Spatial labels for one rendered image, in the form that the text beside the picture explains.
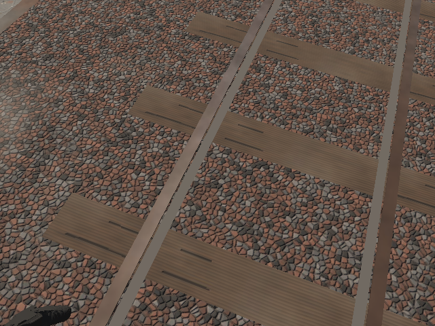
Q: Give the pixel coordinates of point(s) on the left robot hand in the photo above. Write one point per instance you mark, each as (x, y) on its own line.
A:
(43, 316)

